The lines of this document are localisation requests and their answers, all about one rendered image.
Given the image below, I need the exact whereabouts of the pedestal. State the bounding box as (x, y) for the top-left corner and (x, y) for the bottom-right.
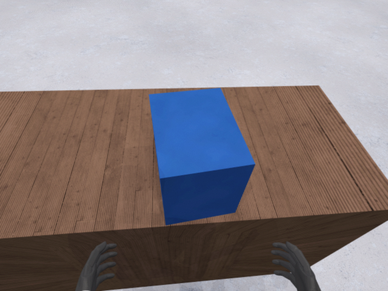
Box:
(0, 85), (388, 291)

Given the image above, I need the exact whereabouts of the robot left hand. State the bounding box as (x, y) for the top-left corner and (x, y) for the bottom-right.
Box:
(75, 241), (118, 291)

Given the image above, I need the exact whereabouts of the robot right hand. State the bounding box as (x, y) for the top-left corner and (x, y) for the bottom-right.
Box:
(271, 241), (321, 291)

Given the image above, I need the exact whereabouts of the carton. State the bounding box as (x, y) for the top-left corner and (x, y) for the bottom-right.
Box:
(149, 88), (255, 225)

